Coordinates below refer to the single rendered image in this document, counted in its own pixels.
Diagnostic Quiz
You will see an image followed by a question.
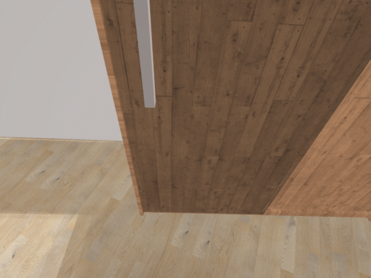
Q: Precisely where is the wardrobe door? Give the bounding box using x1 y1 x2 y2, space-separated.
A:
100 0 371 215
268 60 371 211

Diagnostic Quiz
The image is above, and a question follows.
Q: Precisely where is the handle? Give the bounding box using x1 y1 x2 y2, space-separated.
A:
133 0 156 108

